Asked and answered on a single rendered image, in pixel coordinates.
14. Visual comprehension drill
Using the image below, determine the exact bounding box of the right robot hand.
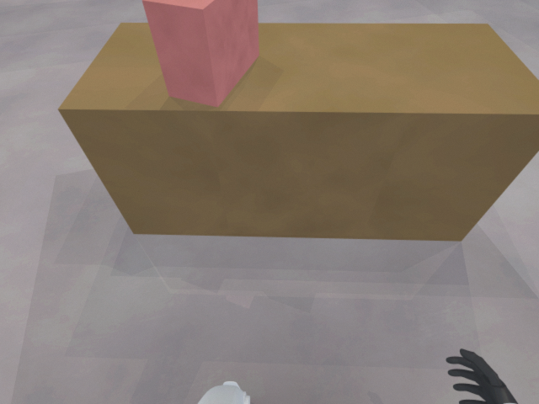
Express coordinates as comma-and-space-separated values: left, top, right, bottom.
446, 348, 518, 404

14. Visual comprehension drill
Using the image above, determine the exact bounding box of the carton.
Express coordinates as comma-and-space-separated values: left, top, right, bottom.
142, 0, 259, 108

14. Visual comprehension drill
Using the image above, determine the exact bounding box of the left robot thigh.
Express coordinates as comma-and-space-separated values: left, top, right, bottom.
198, 385, 250, 404

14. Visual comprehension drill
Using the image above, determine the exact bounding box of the pedestal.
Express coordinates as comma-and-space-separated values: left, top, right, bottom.
58, 23, 539, 242

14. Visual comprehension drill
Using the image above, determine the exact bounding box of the left robot shin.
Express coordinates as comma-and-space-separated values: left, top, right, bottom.
223, 381, 240, 389

